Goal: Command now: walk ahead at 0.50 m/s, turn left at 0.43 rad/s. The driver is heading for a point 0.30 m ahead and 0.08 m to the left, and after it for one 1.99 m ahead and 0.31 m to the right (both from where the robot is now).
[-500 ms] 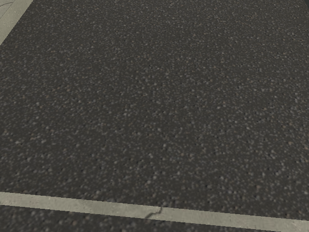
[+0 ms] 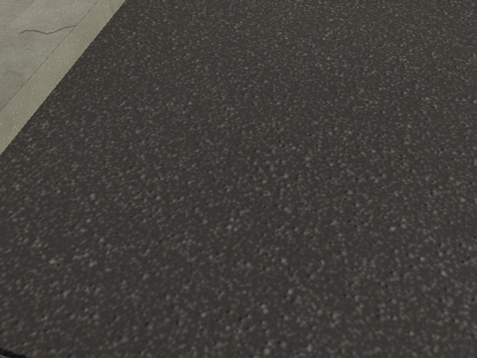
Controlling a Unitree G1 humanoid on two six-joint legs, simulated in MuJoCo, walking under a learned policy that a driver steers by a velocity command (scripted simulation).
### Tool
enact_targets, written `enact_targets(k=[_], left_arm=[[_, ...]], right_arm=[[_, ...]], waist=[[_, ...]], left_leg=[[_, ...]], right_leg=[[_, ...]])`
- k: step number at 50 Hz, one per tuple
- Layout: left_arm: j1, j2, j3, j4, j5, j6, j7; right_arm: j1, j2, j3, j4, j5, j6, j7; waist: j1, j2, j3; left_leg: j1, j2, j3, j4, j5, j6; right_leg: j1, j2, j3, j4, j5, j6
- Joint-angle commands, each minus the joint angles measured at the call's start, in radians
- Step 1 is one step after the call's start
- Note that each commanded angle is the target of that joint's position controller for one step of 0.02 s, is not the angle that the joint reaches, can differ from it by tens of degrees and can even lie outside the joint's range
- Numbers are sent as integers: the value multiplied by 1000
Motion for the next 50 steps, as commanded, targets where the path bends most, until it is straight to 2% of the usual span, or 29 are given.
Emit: enact_targets(k=[1, 3, 7, 10, 11, 12, 13, 14, 15, 16, 17, 18, 19, 21, 23, 24, 28, 30, 33, 39, 40, 41, 42, 43, 44, 46, 47, 48, 50], left_arm=[[18, 89, 9, -44, -3, -15, 7], [25, 94, 3, -43, -8, -14, 15], [86, 119, 5, -16, 1, 3, 28], [81, 130, 4, -4, 7, 24, 36], [81, 132, 2, 4, 10, 31, 38], [85, 129, -3, 14, 5, 39, 38], [73, 118, -10, 8, -9, 41, 37], [175, 16, -31, -15, -30, 43, 29], [217, 73, -10, 9, -47, 53, 31], [108, 109, 7, -12, -34, 58, 31], [49, 97, 5, -24, -30, 57, 30], [40, 94, 10, -15, -20, 66, 29], [40, 91, 14, -13, 1, 86, 27], [59, 72, 20, -15, 6, 123, 19], [70, 67, 27, -32, 2, 146, 11], [53, 71, 26, -51, 10, 156, 10], [-27, 89, 28, -115, 13, 184, 5], [-52, 94, 28, -134, 16, 192, -1], [-113, 96, 21, -189, 20, 203, -13], [-115, 103, 18, -249, -6, 198, -28], [-79, 94, 17, -242, -7, 191, -26], [-35, 106, 20, -234, 1, 175, -24], [-34, 225, 45, -247, 18, 154, -16], [23, 323, 68, -242, -5, 145, -12], [22, 329, 74, -244, -9, 136, -9], [-139, 237, 46, -289, -12, 146, 0], [-180, 214, 38, -308, -16, 147, 7], [-175, 200, 33, -317, -16, 145, 7], [-144, 205, 34, -323, -17, 140, 3]], right_arm=[[-29, -7, 5, -66, 3, -2, 11], [-110, 2, 15, -100, 1, -12, 23], [-204, -8, 22, -146, -7, -17, 36], [-138, -19, 18, -136, -20, -14, 21], [-68, -20, 15, -110, -21, -21, 14], [41, -30, 9, -67, -24, -35, 3], [171, -81, -6, -26, -39, -53, -7], [232, -189, -29, -14, -48, -59, -18], [241, -198, -31, -25, 16, -50, -15], [172, -175, -21, -36, 28, -50, -12], [75, -118, -3, -44, 20, -51, -10], [12, -67, 12, -56, 13, -52, -9], [-12, -48, 19, -63, 15, -54, -17], [-20, -54, 23, -75, 9, -64, -25], [-22, -99, 17, -87, 5, -65, -37], [-22, -107, 14, -87, -2, -59, -43], [-24, -97, 22, -108, -5, -31, -53], [-30, -104, 22, -133, -16, -28, -50], [-2, -130, 10, -127, -12, -3, -48], [-49, -182, -14, -154, -12, 34, -26], [-59, -191, -19, -153, -1, 41, -24], [-47, -185, -25, -142, 7, 51, -21], [-1, -126, -17, -152, 7, 62, -18], [-100, -97, 1, -227, 14, 65, -31], [-123, -105, 7, -217, 11, 66, -35], [-107, -150, -12, -191, 22, 55, -32], [-96, -167, -19, -181, 6, 55, -30], [-86, -168, -22, -176, -4, 60, -27], [-78, -144, -18, -181, -2, 67, -22]], waist=[[-17, -104, 60], [0, -91, 68], [30, -111, 61], [-4, -123, 35], [-29, -135, 10], [-69, -132, -43], [-132, -75, -111], [-88, 177, -273], [-105, 114, -384], [-90, 11, -258], [-58, 25, -130], [-21, -5, -62], [1, -1, -39], [29, -3, -58], [49, 17, -85], [48, 33, -100], [34, 82, -87], [21, 87, -105], [-8, 89, -50], [-13, 93, -77], [13, 68, -80], [44, -24, -63], [17, -280, -29], [42, -307, 3], [57, -254, -29], [-14, -148, -10], [-21, -157, -29], [-17, -131, -63], [-9, -83, -101]], left_leg=[[-33, 11, 26, -124, 132, -7], [9, -4, 71, -272, 208, -3], [42, -26, 138, -370, 141, 28], [176, -98, 162, -399, -40, 61], [239, -128, 159, -435, -76, 77], [355, -147, 135, -530, -40, 97], [575, -71, 59, -612, 251, 131], [920, 269, -244, -521, 804, 259], [948, 381, -428, -582, 991, 385], [809, 329, -259, -637, 942, 344], [678, 289, -171, -691, 839, 282], [577, 252, -100, -738, 748, 222], [501, 221, -45, -767, 701, 183], [455, 200, 12, -778, 717, 160], [458, 201, 64, -765, 780, 165], [443, 196, 100, -743, 798, 164], [435, 188, 150, -721, 611, 153], [416, 192, 162, -697, 460, 164], [430, 251, 124, -684, 412, 172], [410, 295, 117, -601, 273, 134], [394, 280, 139, -543, 250, 106], [339, 236, 189, -402, 168, 45], [124, 99, 244, -137, -257, -42], [-37, -76, 136, 3, -549, -97], [-30, -51, 45, 74, -539, -113], [10, -29, 16, 72, -350, -118], [17, -33, 24, 86, -294, -120], [27, -41, 25, 106, -275, -125], [24, -50, 23, 103, -252, -132]], right_leg=[[-58, -264, 90, -140, 387, -28], [-57, -254, 42, -137, 429, -17], [74, -296, -4, -97, 537, -21], [111, -302, -34, 61, 919, -30], [130, -301, -24, 150, 1017, -35], [130, -289, -12, 293, 975, -32], [2, -251, -22, 510, 742, -8], [-297, -105, -27, 898, -180, 30], [-417, 20, 152, 1097, -439, 59], [-452, -35, 258, 1067, -357, 57], [-457, -71, 251, 993, -303, 54], [-425, -97, 246, 927, -257, 56], [-371, -107, 241, 885, -210, 62], [-323, -90, 219, 872, -167, 67], [-341, -77, 206, 870, -124, 72], [-337, -70, 182, 892, -100, 77], [-399, -84, 171, 822, -45, 84], [-380, -79, 143, 832, 32, 82], [-396, -95, 148, 695, -149, 86], [-245, -68, 87, 489, -288, 54], [-188, -56, 80, 370, -230, 42], [-114, -67, 155, 166, -80, 23], [-32, -295, 527, 16, 299, -49], [-44, -438, 687, 54, 821, -220], [-60, -418, 657, 34, 768, -279], [-86, -290, 501, 34, 578, -208], [-61, -256, 462, 53, 635, -189], [-34, -238, 445, 68, 685, -184], [13, -225, 443, 74, 694, -177]])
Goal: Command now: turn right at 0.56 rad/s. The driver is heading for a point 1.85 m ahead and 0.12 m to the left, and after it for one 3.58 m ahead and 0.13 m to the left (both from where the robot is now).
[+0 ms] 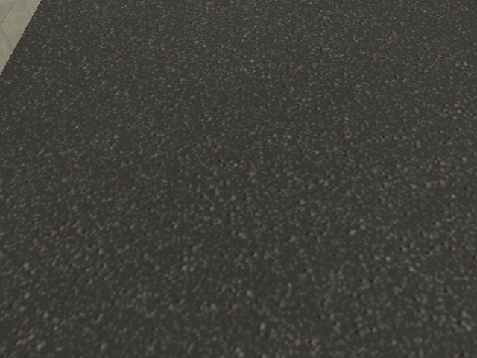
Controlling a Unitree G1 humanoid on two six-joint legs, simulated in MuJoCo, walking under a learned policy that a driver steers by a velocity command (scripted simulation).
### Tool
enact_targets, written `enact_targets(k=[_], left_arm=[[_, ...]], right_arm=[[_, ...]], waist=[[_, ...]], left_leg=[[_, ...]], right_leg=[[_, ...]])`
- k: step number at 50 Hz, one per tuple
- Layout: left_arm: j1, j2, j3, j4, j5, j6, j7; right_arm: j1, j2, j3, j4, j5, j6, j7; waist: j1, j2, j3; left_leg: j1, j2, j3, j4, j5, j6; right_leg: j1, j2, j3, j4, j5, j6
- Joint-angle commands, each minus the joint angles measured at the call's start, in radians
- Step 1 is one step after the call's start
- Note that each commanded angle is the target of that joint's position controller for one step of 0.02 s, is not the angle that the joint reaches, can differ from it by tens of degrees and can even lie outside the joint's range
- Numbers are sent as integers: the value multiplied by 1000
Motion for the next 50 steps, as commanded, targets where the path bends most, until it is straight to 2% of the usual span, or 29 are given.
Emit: enact_targets(k=[1, 3, 4, 5, 10, 15, 17, 18, 19, 20, 21, 22, 23, 24, 26, 28, 30, 33, 35, 36, 37, 38, 39, 40, 41, 43, 44, 47, 50], left_arm=[[-20, 158, 34, -90, -5, -21, 4], [15, 169, 35, -90, -5, -24, 2], [20, 169, 39, -93, 1, -21, 2], [14, 174, 40, -103, 7, -18, -1], [-8, 180, 37, -129, 11, -10, -12], [-62, 115, -4, -125, 23, -11, -21], [-81, 90, -27, -103, 12, -12, -10], [-46, 83, -30, -91, 18, -16, -4], [-3, 102, -22, -90, 18, -16, 1], [-43, 100, -28, -91, 19, -10, 6], [-70, 111, -29, -92, 19, -14, 8], [-104, 114, -27, -91, 17, -19, 8], [-109, 115, -25, -92, 12, -24, 6], [-103, 138, -12, -97, 10, -29, 6], [-120, 118, -17, -109, 8, -35, 16], [-146, 108, -19, -132, 4, -37, 19], [-143, 102, -20, -147, -2, -40, 16], [-107, 100, -23, -159, -2, -44, 15], [-24, 89, -24, -143, 11, -43, 20], [9, 126, -14, -138, 26, -42, 27], [38, 232, 9, -149, 43, -39, 34], [-13, 285, 26, -169, 43, -35, 23], [-42, 228, 11, -187, 40, -41, 19], [-118, 171, -6, -204, 30, -47, 18], [-163, 153, -12, -216, 31, -51, 20], [-147, 152, -14, -215, 30, -57, 27], [-116, 153, -12, -206, 28, -57, 28], [-39, 161, -3, -184, 26, -49, 19], [-29, 176, 4, -168, 26, -45, 4]], right_arm=[[2, -81, -24, -62, 0, -5, 4], [-9, -77, -23, -77, 7, 0, 5], [6, -65, -15, -77, -1, 4, 3], [1, -67, -13, -86, 0, 5, 4], [-3, -75, 0, -118, 5, 6, 0], [26, -34, 26, -117, 17, -1, 11], [88, 15, 46, -86, 6, -13, 12], [70, -32, 44, -96, -11, -29, 9], [39, -124, 33, -129, -16, -46, 10], [-4, -142, 26, -126, -1, -53, 19], [-31, -120, 28, -132, 5, -56, 31], [-16, -116, 24, -130, 8, -56, 35], [-14, -122, 20, -136, 8, -52, 34], [-4, -138, 14, -145, 16, -52, 27], [34, -151, 2, -148, 22, -47, 21], [68, -158, -9, -153, 12, -37, 23], [77, -163, -22, -159, 8, -23, 22], [21, -168, -35, -186, 10, -6, 29], [-56, -168, -39, -214, 20, 3, 37], [-66, -146, -35, -230, 25, 2, 36], [-56, -82, -20, -259, 34, -3, 36], [-24, -121, -29, -247, 6, -1, 24], [-6, -167, -42, -227, -8, -1, 23], [25, -176, -49, -202, 3, -4, 29], [53, -173, -50, -186, 9, -1, 34], [57, -162, -41, -179, 10, 4, 45], [39, -161, -39, -185, 13, 8, 49], [-10, -141, -25, -203, 15, 21, 50], [-41, -104, -4, -216, 15, 25, 51]], waist=[[-14, -90, -104], [4, -124, -90], [9, -138, -102], [11, -131, -99], [20, -153, -94], [20, -179, -91], [-29, -129, -78], [-3, -43, -51], [35, 78, -53], [41, 142, -8], [40, 141, 4], [15, 141, 0], [11, 139, -20], [4, 133, -33], [-23, 109, -73], [-49, 90, -87], [-54, 83, -96], [-31, 81, -117], [25, 74, -119], [34, 22, -106], [36, -206, -97], [26, -278, -44], [-6, -180, -36], [-55, -124, -33], [-79, -119, -41], [-60, -159, -67], [-40, -164, -74], [9, -172, -68], [24, -198, -70]], left_leg=[[-104, -2, -40, 20, 49, -13], [-127, -6, -45, -76, 42, -16], [-94, -15, -35, -63, 47, -18], [-85, -18, -38, -74, 40, -21], [-1, -27, -43, -188, 18, -5], [245, -43, -15, -491, 5, 42], [437, -42, -29, -778, 215, 66], [472, 50, -177, -851, 251, 89], [452, 217, -392, -900, 342, 143], [262, 257, -425, -903, 415, 221], [239, 206, -395, -901, 380, 209], [251, 166, -374, -886, 366, 190], [282, 138, -360, -869, 374, 181], [344, 132, -383, -833, 404, 191], [420, 136, -408, -785, 501, 217], [466, 153, -460, -764, 566, 252], [476, 156, -492, -764, 583, 269], [408, 117, -491, -764, 516, 241], [256, 56, -452, -738, 388, 179], [122, 1, -417, -682, 238, 125], [-63, -128, -272, -459, -1, 64], [-103, -205, -133, -234, -163, 42], [-49, -141, -157, -78, -126, 34], [-14, -122, -161, -15, -54, 31], [0, -114, -135, 32, 2, 23], [-22, -103, -93, 44, 34, 3], [-30, -102, -82, 36, 35, -5], [-28, -81, -71, -100, 16, -12], [71, -78, -48, -280, -32, 7]], right_leg=[[187, -244, 266, -138, 740, -178], [228, -239, 299, -154, 658, -177], [204, -239, 303, -151, 666, -179], [186, -236, 315, -154, 633, -180], [125, -231, 363, -174, 484, -177], [21, -208, 341, -199, 267, -127], [-71, -189, 318, -194, 151, -64], [-117, -147, 277, -133, 108, -11], [-153, -42, 176, -36, -15, 28], [-41, -20, 106, -70, -69, 52], [5, -20, 92, -68, -27, 61], [12, -5, 82, -50, 8, 66], [0, 6, 65, -26, 12, 74], [-55, -1, 69, -21, 4, 74], [-121, 8, 46, 33, -42, 87], [-200, 11, 43, 118, -136, 97], [-236, 4, 55, 159, -169, 100], [-158, 3, 52, 100, -117, 91], [29, 12, 28, -74, 12, 65], [141, -50, 94, -161, 11, 40], [234, -290, 363, -284, -64, -41], [93, -443, 499, -313, 75, -144], [18, -442, 451, -292, 204, -180], [-13, -380, 350, -268, 283, -159], [-9, -321, 256, -249, 340, -127], [62, -272, 159, -215, 464, -109], [93, -273, 143, -207, 481, -112], [151, -305, 141, -203, 389, -132], [126, -310, 131, -191, 311, -133]])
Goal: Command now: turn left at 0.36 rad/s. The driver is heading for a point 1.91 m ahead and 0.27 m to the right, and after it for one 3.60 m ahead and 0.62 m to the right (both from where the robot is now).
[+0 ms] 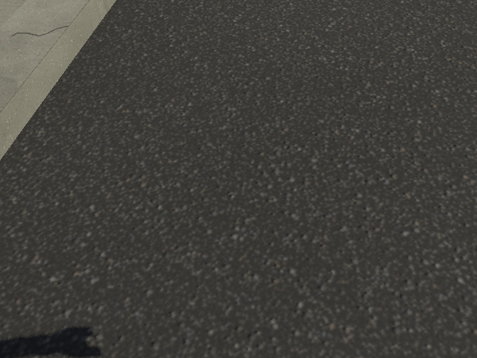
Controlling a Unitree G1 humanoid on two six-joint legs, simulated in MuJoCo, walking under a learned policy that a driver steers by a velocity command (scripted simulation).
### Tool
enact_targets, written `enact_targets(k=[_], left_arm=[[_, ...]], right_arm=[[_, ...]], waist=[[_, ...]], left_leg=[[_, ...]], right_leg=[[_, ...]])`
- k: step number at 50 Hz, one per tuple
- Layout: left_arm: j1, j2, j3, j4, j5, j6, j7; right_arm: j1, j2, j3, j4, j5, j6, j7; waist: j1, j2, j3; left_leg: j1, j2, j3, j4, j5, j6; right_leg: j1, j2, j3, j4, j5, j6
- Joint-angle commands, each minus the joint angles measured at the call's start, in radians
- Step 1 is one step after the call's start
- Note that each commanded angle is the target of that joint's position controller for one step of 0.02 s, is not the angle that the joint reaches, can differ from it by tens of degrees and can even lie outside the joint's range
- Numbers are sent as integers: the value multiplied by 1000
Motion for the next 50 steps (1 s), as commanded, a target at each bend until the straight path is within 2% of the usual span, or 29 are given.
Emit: enact_targets(k=[1, 4, 6, 7, 8, 9, 10, 11, 13, 15, 20, 21, 22, 23, 24, 25, 27, 30, 34, 37, 38, 39, 40, 41, 42, 43, 44, 46, 50], left_arm=[[8, 169, 50, -44, 0, -8, -12], [-1, 178, 55, -29, -7, -1, -24], [10, 170, 55, -13, -20, 3, -24], [24, 120, 42, -25, -18, -1, -28], [14, 39, 14, -55, -23, 3, -27], [-12, 76, 17, -33, -13, 17, -25], [-2, 69, 16, -23, -26, 20, -31], [9, 72, 17, -6, -31, 18, -36], [14, 111, 30, 3, -18, 12, -40], [27, 117, 35, 4, -21, 13, -41], [48, 93, 32, -9, -22, 21, -31], [45, 105, 33, -15, -15, 15, -30], [52, 172, 51, -17, -11, 8, -25], [83, 240, 79, -11, -25, 4, -23], [141, 258, 87, -5, -16, 2, -24], [157, 248, 89, -3, -11, 1, -20], [59, 209, 85, -18, -21, 10, -6], [19, 178, 84, -33, -20, 23, -17], [27, 216, 107, -34, -15, 35, -37], [-45, 216, 110, -53, -23, 38, -38], [-43, 192, 104, -58, -29, 34, -32], [4, 121, 89, -65, -28, 29, -27], [-10, 145, 97, -77, -7, 32, -16], [-21, 203, 111, -63, 11, 34, -16], [-3, 204, 117, -39, 3, 36, -25], [25, 196, 116, -18, -7, 38, -31], [41, 186, 113, -6, -8, 41, -38], [30, 171, 100, 2, -7, 43, -50], [-63, 126, 73, -10, 1, 43, -58]], right_arm=[[-53, -40, 4, -84, 1, -11, -4], [-10, -31, 14, -67, 5, -21, -17], [39, -26, 24, -43, -11, -39, -28], [52, -80, 22, -50, -31, -52, -34], [-27, -148, 11, -66, -22, -60, -34], [-30, -73, 27, -58, -21, -73, -38], [-65, -16, 51, -52, -22, -82, -45], [-102, 0, 59, -46, -25, -85, -52], [-108, -38, 49, -34, -16, -90, -67], [-72, -62, 39, -22, -3, -82, -68], [-75, -76, 13, -17, -4, -58, -66], [-76, -72, 9, -20, -6, -57, -68], [-68, -49, 8, -39, -6, -55, -69], [-106, -14, 16, -65, -7, -50, -70], [-134, -11, 20, -85, -7, -46, -70], [-142, -20, 18, -87, -9, -45, -66], [-120, -33, 11, -82, -2, -53, -61], [-92, -21, 18, -73, -9, -57, -52], [-77, -7, 28, -92, -9, -53, -48], [42, -9, 26, -70, -13, -66, -66], [76, -38, 19, -64, -20, -76, -78], [102, -121, 6, -77, -31, -82, -85], [43, -213, -17, -92, -37, -81, -74], [26, -152, -4, -99, -38, -86, -68], [-24, -89, 14, -107, -30, -93, -65], [-61, -63, 21, -115, -29, -97, -62], [-71, -54, 22, -115, -25, -102, -66], [15, -51, 19, -94, -27, -107, -62], [159, -62, 7, -28, -15, -115, -52]], waist=[[23, -193, -84], [0, -208, -95], [-33, -162, -102], [-20, -29, -136], [15, 161, -79], [-26, 119, -82], [-1, 114, -79], [13, 113, -64], [9, 141, -70], [-6, 107, -90], [5, 84, -57], [5, 54, -58], [-17, -72, -49], [3, -225, -30], [47, -290, -36], [52, -214, -58], [-1, -131, -61], [4, -149, -105], [27, -184, -109], [-34, -190, -104], [-43, -139, -99], [-29, 79, -106], [-24, 228, -41], [-8, 114, -23], [28, 70, -19], [50, 66, -30], [54, 93, -53], [6, 112, -92], [-66, 108, -35]], left_leg=[[22, -1, 41, -165, -55, 18], [136, -16, 85, -366, 8, 45], [303, 6, 49, -653, 240, 72], [419, 177, -169, -719, 239, 106], [328, 336, -339, -692, 473, 198], [281, 347, -296, -679, 481, 250], [270, 316, -239, -691, 460, 241], [251, 267, -172, -691, 432, 205], [284, 217, -93, -632, 578, 177], [325, 241, -79, -578, 690, 196], [256, 262, -64, -520, 507, 190], [220, 233, -42, -484, 409, 160], [155, 150, 31, -391, 276, 118], [66, 13, 127, -248, 80, 61], [-62, -43, 83, -86, -156, 49], [-113, -18, 4, 56, -188, 50], [-127, 25, -30, 78, -71, 40], [-72, 8, 20, -43, -18, 12], [43, -15, 37, -220, 3, 29], [228, -31, 47, -478, 118, 56], [308, 29, -9, -583, 127, 71], [369, 287, -282, -719, -40, 116], [223, 440, -488, -778, -25, 218], [168, 424, -433, -754, 69, 254], [143, 361, -326, -727, 165, 246], [150, 303, -233, -704, 280, 230], [188, 271, -173, -680, 381, 229], [278, 246, -147, -706, 192, 229], [380, 277, -228, -776, -79, 240]], right_leg=[[101, -241, 197, -95, 222, -170], [76, -229, 188, -39, 308, -161], [1, -194, 146, 29, 288, -81], [-112, -133, 92, 144, 124, -13], [-204, 0, 24, 145, -225, 40], [-140, -34, 95, 216, -294, 49], [-115, -30, 116, 202, -263, 46], [-81, -25, 120, 171, -209, 46], [-71, 13, 88, 176, -131, 51], [-98, 26, 80, 213, -169, 52], [-68, 19, 66, 130, -89, 20], [-32, -2, 118, 84, 19, 0], [-17, -80, 266, 50, 196, -42], [-23, -193, 473, -33, 324, -134], [56, -302, 629, -108, 409, -235], [91, -317, 626, -119, 391, -277], [82, -226, 507, -99, 326, -228], [97, -137, 424, -78, 302, -177], [20, -127, 474, -62, 147, -152], [-103, -85, 518, -33, 50, -85], [-181, -33, 493, 14, -71, -33], [-286, 83, 353, 239, -272, 20], [-391, 187, 210, 435, -383, 44], [-355, 114, 246, 584, -340, 44], [-328, 108, 233, 659, -277, 44], [-307, 105, 218, 707, -231, 55], [-308, 102, 196, 748, -201, 66], [-338, 93, 176, 719, -174, 75], [-386, 97, 197, 515, -177, 77]])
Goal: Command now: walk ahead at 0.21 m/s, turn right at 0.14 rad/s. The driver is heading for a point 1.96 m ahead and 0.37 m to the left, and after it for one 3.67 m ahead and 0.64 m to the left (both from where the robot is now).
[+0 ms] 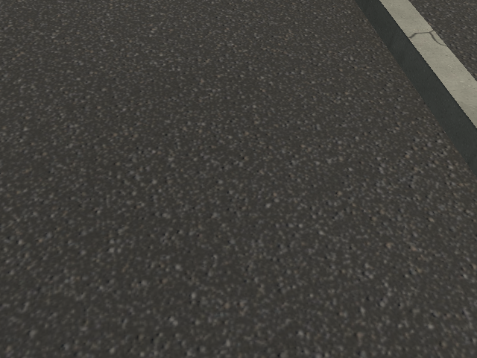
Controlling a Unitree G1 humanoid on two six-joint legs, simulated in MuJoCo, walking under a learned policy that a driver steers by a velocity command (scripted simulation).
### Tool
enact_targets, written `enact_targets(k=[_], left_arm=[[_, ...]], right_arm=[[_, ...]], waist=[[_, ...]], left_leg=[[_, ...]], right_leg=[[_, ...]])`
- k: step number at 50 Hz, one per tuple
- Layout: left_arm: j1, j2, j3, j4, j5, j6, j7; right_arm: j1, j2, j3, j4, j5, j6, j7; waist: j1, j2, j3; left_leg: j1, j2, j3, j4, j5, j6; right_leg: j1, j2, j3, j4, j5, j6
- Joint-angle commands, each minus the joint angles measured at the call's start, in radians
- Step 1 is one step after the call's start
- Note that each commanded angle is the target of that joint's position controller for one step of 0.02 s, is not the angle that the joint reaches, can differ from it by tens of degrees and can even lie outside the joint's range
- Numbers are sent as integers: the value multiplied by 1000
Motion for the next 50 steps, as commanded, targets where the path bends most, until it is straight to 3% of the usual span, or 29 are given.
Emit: enact_targets(k=[1, 5, 8, 9, 10, 11, 13, 15, 17, 20, 24, 25, 27, 29, 30, 31, 32, 33, 34, 35, 37, 38, 39, 40, 41, 42, 44, 47, 50], left_arm=[[-57, 43, -3, -67, 10, -18, -2], [-79, 16, -28, -60, 5, -46, 7], [112, 14, -29, 13, 5, -76, 37], [219, 72, -19, 27, 13, -91, 50], [259, 190, 5, 19, 11, -98, 60], [224, 194, 16, 39, 19, -102, 70], [75, 65, -20, 11, 3, -122, 68], [60, 27, -30, 9, 1, -140, 71], [81, 27, -30, 24, -4, -153, 63], [113, 43, -23, 56, 1, -160, 55], [148, 66, -14, 83, 4, -155, 58], [150, 83, -9, 81, 25, -166, 64], [87, 102, -7, 67, 0, -163, 65], [69, 133, 5, 64, -1, -144, 63], [88, 136, 5, 73, -11, -130, 61], [190, -14, -23, 61, 25, -126, 52], [145, 22, -20, 6, 29, -137, 43], [27, 89, -5, -12, 26, -147, 39], [12, 102, 1, -13, 7, -151, 36], [22, 100, 2, 2, 8, -144, 40], [44, 77, -1, 20, 22, -106, 32], [62, 39, -13, 35, 31, -91, 25], [48, 39, -13, 42, 30, -83, 20], [24, 36, -12, 36, 25, -78, 15], [-86, 64, 5, 3, 8, -83, 15], [-119, 74, 8, -2, 10, -91, 9], [-177, 37, -4, -3, 12, -101, -13], [-205, 7, -9, 5, 8, -104, -33], [-261, 25, -3, -11, 2, -99, -24]], right_arm=[[70, -156, -48, -9, 8, -21, 6], [88, -186, -65, 23, 2, -11, 27], [49, -166, -70, 27, 23, 2, 27], [0, -95, -53, -7, 23, -8, 27], [-51, -12, -31, -58, 33, -22, 28], [-106, -107, -50, -74, 12, -26, 24], [-10, -141, -69, -8, 18, -27, 43], [38, -138, -75, 32, 1, -16, 56], [-4, -105, -69, 14, -4, -11, 73], [-91, -65, -50, -23, -14, -3, 90], [-175, -77, -41, -74, -12, 4, 99], [-108, -112, -60, -44, -29, 7, 96], [-70, -106, -58, -49, -21, 12, 81], [128, -138, -76, 20, -27, 21, 72], [231, -159, -91, 45, -27, 8, 61], [195, -268, -105, 50, -19, -2, 49], [194, -291, -103, 4, 34, -21, 54], [190, -254, -102, 24, 47, -24, 45], [131, -225, -95, 24, 38, -23, 40], [92, -200, -86, 22, 27, -26, 39], [61, -171, -66, 26, 25, -36, 35], [79, -169, -66, 49, 19, -44, 31], [99, -192, -69, 62, -2, -55, 29], [119, -187, -67, 77, 4, -63, 28], [167, -194, -67, 111, 13, -80, 25], [190, -200, -69, 128, 15, -89, 22], [139, -172, -60, 135, 14, -101, 12], [163, -163, -48, 154, -3, -108, -6], [200, -157, -40, 177, -22, -112, -13]], waist=[[-25, 184, 7], [-21, 213, 35], [89, 122, 38], [145, -8, -1], [171, -185, -9], [156, -99, 106], [45, -65, 128], [24, -89, 90], [29, -58, 79], [50, -86, 72], [65, -63, 86], [43, -59, 17], [-11, -33, 10], [-82, -47, -89], [-140, 18, -118], [-31, 327, -119], [-50, 310, -188], [-74, 159, -85], [-31, 115, -7], [4, 69, 29], [36, 73, 30], [36, 81, 18], [19, 84, 3], [15, 83, 11], [-11, 91, 54], [-21, 98, 52], [-16, 106, 76], [-34, 98, 69], [-55, 96, 121]], left_leg=[[169, 227, -326, -228, -286, 145], [10, 187, -309, -202, -272, 168], [-283, 107, -279, -69, -331, 109], [-468, 28, -219, 119, -384, 55], [-616, -99, -102, 386, -365, 22], [-645, -37, -181, 490, -268, 34], [-563, -8, -207, 522, -124, 15], [-488, -2, -157, 551, -39, -11], [-479, -4, -127, 541, 24, -22], [-405, 8, -55, 489, 101, -31], [-371, 23, -9, 374, 45, 7], [-344, 21, 10, 559, 171, 36], [-270, 22, -26, 422, -30, 89], [12, -65, 38, 361, -152, 130], [184, -94, -2, 128, -217, 155], [375, 200, -416, 117, -2, 232], [464, 316, -830, -24, 221, 403], [380, 298, -700, -57, 224, 389], [251, 277, -610, -45, 300, 358], [152, 246, -527, -43, 375, 319], [43, 192, -435, -97, 351, 272], [24, 175, -381, -113, 402, 265], [58, 176, -347, -110, 417, 257], [74, 170, -328, -121, 435, 243], [156, 159, -329, -142, 328, 205], [213, 162, -321, -139, 286, 180], [103, 101, -231, -150, 83, 149], [39, 125, -204, -76, -24, 150], [74, 155, -181, 25, -15, 137]], right_leg=[[-133, -14, -13, -150, -10, -1], [100, -29, -143, -422, -134, -32], [505, -37, -145, -694, 124, -86], [676, -219, 59, -773, -85, -111], [672, -471, 397, -885, -371, -167], [489, -518, 436, -914, -380, -234], [436, -392, 234, -919, -172, -179], [419, -322, 68, -915, 83, -158], [415, -297, -27, -895, 295, -154], [366, -282, -137, -859, 497, -163], [405, -321, -192, -810, 612, -168], [458, -357, -205, -723, 798, -178], [442, -366, -252, -606, 986, -138], [369, -343, -274, -300, 1158, -137], [235, -273, -302, -13, 882, -117], [-92, -142, -270, 339, -142, -84], [-343, -34, -110, 449, -196, -39], [-385, -114, -41, 376, -103, -31], [-326, -150, -43, 281, -38, -23], [-256, -176, -47, 198, -30, -11], [-133, -181, -70, 55, -26, 8], [-96, -169, -107, 31, 11, 10], [-120, -169, -119, 49, 125, -5], [-155, -178, -116, 32, 179, -15], [-288, -193, -62, -30, 254, -22], [-338, -194, -51, -93, 315, -35], [-245, -160, -87, -284, 580, -39], [-181, -127, -61, -341, 756, -69], [-246, -106, -30, -356, 796, -102]])
Velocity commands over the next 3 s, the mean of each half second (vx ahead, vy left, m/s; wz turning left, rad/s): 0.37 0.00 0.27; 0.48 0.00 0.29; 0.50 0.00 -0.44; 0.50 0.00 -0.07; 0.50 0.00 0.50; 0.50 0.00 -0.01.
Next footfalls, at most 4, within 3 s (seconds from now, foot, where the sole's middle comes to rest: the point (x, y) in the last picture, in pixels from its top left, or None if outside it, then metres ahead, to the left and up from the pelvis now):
0.18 right None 0.05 -0.12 -0.78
0.60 left None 0.21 0.12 -0.78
1.20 right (203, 316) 0.69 0.07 -0.94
1.62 left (148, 259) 0.91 0.27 -0.94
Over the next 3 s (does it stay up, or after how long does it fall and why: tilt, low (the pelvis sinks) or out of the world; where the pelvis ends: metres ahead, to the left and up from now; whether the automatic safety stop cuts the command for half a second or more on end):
stays up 1.38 0.32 -0.16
